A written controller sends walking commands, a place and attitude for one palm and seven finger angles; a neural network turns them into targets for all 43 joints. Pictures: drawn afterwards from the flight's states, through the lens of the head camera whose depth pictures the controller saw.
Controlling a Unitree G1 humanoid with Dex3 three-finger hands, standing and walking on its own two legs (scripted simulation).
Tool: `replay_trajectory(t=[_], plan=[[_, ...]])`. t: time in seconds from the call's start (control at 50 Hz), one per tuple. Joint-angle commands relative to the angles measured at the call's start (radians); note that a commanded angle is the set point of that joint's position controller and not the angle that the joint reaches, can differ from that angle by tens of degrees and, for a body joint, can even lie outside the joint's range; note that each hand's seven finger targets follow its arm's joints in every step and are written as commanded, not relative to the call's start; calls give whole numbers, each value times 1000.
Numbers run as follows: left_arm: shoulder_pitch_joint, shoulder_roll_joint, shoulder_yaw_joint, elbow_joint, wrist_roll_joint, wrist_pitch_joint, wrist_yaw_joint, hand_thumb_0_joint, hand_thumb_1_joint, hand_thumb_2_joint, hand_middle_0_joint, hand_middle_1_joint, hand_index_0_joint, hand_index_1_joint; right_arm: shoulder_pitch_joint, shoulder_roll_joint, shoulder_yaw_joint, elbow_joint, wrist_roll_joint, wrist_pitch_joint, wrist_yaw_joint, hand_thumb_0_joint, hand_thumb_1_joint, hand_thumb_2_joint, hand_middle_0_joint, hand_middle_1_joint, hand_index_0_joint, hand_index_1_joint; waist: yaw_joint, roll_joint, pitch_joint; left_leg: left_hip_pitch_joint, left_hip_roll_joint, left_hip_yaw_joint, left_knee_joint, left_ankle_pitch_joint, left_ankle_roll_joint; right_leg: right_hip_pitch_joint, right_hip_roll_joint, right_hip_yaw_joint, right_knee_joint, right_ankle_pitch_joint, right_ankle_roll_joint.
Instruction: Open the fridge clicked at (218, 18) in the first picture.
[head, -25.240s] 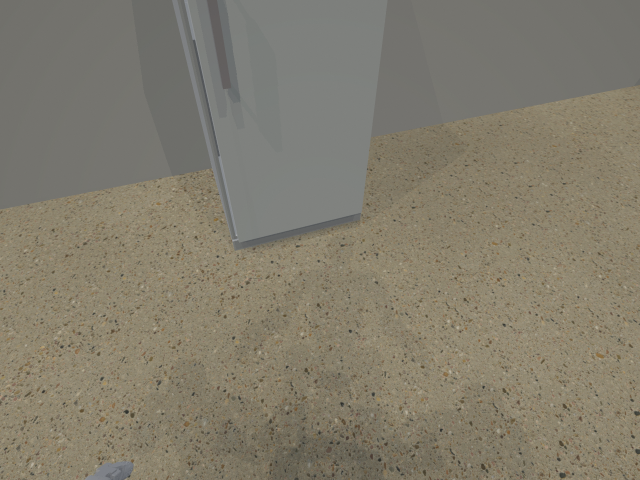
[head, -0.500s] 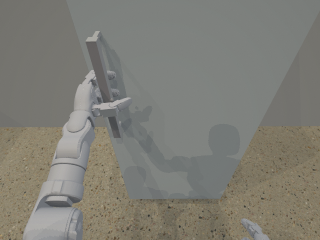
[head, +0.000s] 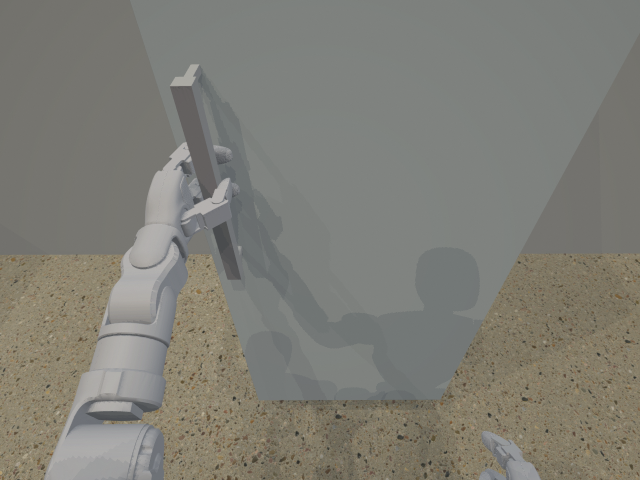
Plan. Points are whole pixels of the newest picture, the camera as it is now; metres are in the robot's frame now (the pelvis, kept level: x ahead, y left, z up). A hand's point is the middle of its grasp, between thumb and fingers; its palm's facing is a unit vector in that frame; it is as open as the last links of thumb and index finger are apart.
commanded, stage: grip the handle and tug to test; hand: left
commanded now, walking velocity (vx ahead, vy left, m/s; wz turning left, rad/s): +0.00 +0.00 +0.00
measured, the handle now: (218, 189) +0.45 +0.17 +0.14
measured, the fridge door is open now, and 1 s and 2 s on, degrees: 0 14 37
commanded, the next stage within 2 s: pull the door a little, standing still in 0.48 s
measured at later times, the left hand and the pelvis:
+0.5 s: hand (222, 212) +0.38 +0.14 +0.17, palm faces +0.06 -1.00 +0.00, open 6.1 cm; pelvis +0.01 +0.00 +0.00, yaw -1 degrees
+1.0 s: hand (225, 277) +0.29 +0.12 +0.16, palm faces +0.04 -0.99 -0.13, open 6.6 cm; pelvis -0.02 -0.01 +0.00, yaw +1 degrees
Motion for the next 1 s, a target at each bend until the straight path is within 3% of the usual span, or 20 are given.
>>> replay_trajectory(t=[0.0,0.02,0.1,0.26,0.3,0.38,0.44,0.46,0.5,0.54,0.6,0.68,0.74,0.8,0.82,0.84,0.86,0.88,0.92,0.98], plan=[[-414,127,22,-264,-11,-73,-10,0,900,900,-450,-1400,-450,-1400,-78,-112,-43,-136,1,-49,-4,0,-900,-900,200,300,200,300,14,-18,-317,78,10,-55,-10,487,-18,166,9,16,13,419,-24],[-412,100,-6,-266,-10,-73,-13,0,900,900,-450,-1400,-450,-1400,-79,-112,-41,-138,1,-50,-3,0,-900,-900,200,300,200,300,10,-29,-311,74,10,-56,-10,487,-17,163,9,14,14,420,-22],[-401,140,34,-233,-13,-69,-14,0,900,900,-450,-1400,-450,-1400,-79,-117,-41,-139,1,-45,-6,0,-900,-900,200,300,200,300,15,-70,-298,51,6,-53,-19,426,-9,171,9,17,5,397,-21],[-300,93,-1,-318,-19,-75,-27,0,900,900,-450,-1400,-450,-1400,-100,-110,-41,-164,3,-49,4,0,-900,-900,200,300,200,300,32,-12,-312,68,10,-50,-12,493,-15,187,6,14,17,433,-24],[-247,118,32,-318,-21,-68,-26,0,900,900,-450,-1400,-450,-1400,-97,-112,-42,-166,2,-49,7,0,-900,-900,200,300,200,300,42,-35,-310,57,10,-49,-11,497,-14,199,8,15,21,449,-24],[-206,107,19,-394,-23,-61,-29,0,900,900,-450,-1400,-450,-1400,-105,-111,-45,-181,2,-48,11,0,-900,-900,200,300,200,300,43,-49,-316,62,13,-47,-11,520,-13,211,7,15,26,471,-21],[-95,166,79,-440,-25,-52,-28,0,900,900,-450,-1400,-450,-1400,-112,-118,-48,-192,-1,-43,13,0,-900,-900,200,300,200,300,68,-62,-338,57,13,-42,-8,565,-14,252,6,17,36,517,-22],[-112,133,46,-472,-27,-48,-33,0,900,900,-450,-1400,-450,-1400,-121,-111,-44,-194,-1,-42,14,0,-900,-900,200,300,200,300,57,-45,-328,60,12,-37,-12,567,-13,249,3,17,34,532,-20],[-117,131,45,-492,-30,-36,-35,0,900,900,-450,-1400,-450,-1400,-120,-109,-44,-192,0,-42,14,0,-900,-900,200,300,200,300,50,-55,-314,58,12,-38,-7,558,-12,239,4,17,35,531,-18],[-100,162,67,-511,-28,-25,-28,0,900,900,-450,-1400,-450,-1400,-130,-110,-43,-193,1,-39,12,0,-900,-900,200,300,200,300,55,-42,-299,56,10,-38,-10,540,-12,236,5,17,29,512,-20],[-232,109,7,-483,-30,4,-16,0,900,900,-450,-1400,-450,-1400,-142,-105,-33,-175,3,-39,0,0,-900,-900,200,300,200,300,16,-51,-228,42,5,-44,-18,415,-7,166,9,14,7,404,-15],[-86,88,3,-529,-29,25,-2,0,900,900,-450,-1400,-450,-1400,-170,-95,-26,-190,0,-40,2,0,-900,-900,200,300,200,300,46,-18,-244,42,-2,-48,-21,386,-8,180,4,13,9,359,-20],[21,86,0,-588,-27,28,-4,0,900,900,-450,-1400,-450,-1400,-183,-95,-25,-207,-4,-33,8,0,-900,-900,200,300,200,300,61,-42,-255,36,1,-52,-24,389,-10,202,3,10,16,359,-20],[99,51,-42,-661,-29,40,-11,0,900,900,-450,-1400,-450,-1400,-206,-85,-16,-226,-3,-24,12,0,-900,-900,200,300,200,300,58,-60,-221,21,2,-55,-31,334,-7,187,1,12,9,318,-17],[87,68,-30,-673,-30,45,-9,0,900,900,-450,-1400,-450,-1400,-210,-86,-15,-224,-5,-22,10,0,-900,-900,200,300,200,300,54,-71,-210,14,1,-53,-35,314,-5,182,2,15,3,304,-14],[-160,329,63,-828,56,-103,65,0,900,900,-450,-1400,-450,-1400,-198,-92,-7,-259,-23,-25,-13,0,-900,-900,200,300,200,300,1,1,-29,-43,29,-68,-28,212,17,42,-61,105,-85,226,13],[19,186,-9,-695,61,-146,84,0,900,900,-450,-1400,-450,-1400,-213,-86,-15,-204,-41,-15,-19,0,-900,-900,200,300,200,300,7,-87,-65,-43,36,-84,-4,170,24,22,-77,101,-107,143,10],[142,127,-56,-661,70,-159,87,0,900,900,-450,-1400,-450,-1400,-210,-87,-20,-205,-47,-7,-15,0,-900,-900,200,300,200,300,11,-124,-55,-33,41,-84,5,164,26,-12,-83,118,-133,99,12],[196,109,-93,-720,85,-193,91,0,900,900,-450,-1400,-450,-1400,-198,-81,-23,-217,-56,14,-9,0,-900,-900,200,300,200,300,2,-123,-115,0,49,-86,0,215,22,8,-90,106,-124,114,13],[220,117,-97,-801,94,-245,106,0,900,900,-450,-1400,-450,-1400,-191,-78,-29,-231,-58,36,-12,0,-900,-900,200,300,200,300,-9,-46,-207,37,69,-99,-32,337,21,73,-69,72,-56,235,22]])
